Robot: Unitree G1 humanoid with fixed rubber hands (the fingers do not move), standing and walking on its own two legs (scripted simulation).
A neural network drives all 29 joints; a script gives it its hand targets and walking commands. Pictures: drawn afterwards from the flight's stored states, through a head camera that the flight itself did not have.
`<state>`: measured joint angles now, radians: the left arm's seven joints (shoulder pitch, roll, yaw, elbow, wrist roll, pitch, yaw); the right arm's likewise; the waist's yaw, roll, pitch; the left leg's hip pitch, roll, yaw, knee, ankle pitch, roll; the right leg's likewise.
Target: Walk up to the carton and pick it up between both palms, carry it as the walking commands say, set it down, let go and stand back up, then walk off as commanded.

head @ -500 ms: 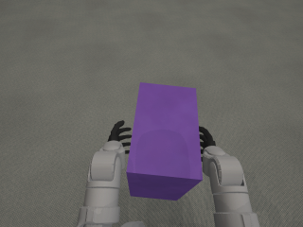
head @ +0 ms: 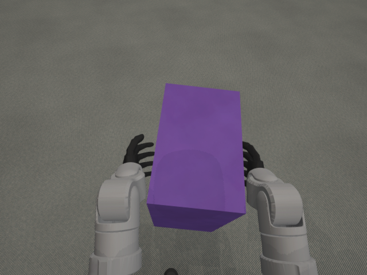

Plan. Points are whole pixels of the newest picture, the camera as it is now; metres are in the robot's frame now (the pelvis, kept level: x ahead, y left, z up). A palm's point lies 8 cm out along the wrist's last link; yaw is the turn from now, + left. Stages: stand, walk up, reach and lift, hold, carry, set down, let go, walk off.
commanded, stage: carry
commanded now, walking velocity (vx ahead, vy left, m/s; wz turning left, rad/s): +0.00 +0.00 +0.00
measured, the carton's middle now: (191, 167) +0.35 +0.01 +0.01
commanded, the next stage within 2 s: none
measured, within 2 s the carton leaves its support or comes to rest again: neither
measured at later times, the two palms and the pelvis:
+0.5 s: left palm (142, 185) +0.27 +0.11 +0.07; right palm (267, 197) +0.26 -0.13 +0.06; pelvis -0.02 -0.01 -0.01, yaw +0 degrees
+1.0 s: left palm (141, 182) +0.28 +0.12 +0.06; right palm (264, 194) +0.27 -0.13 +0.05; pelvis -0.02 -0.01 -0.01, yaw +0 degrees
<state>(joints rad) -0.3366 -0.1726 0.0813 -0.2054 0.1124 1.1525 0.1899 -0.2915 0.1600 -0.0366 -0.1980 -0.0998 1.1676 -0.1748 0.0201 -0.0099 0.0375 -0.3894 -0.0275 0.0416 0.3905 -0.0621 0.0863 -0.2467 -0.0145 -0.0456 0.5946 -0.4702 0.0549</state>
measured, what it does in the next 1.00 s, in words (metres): steps on the spot: right foot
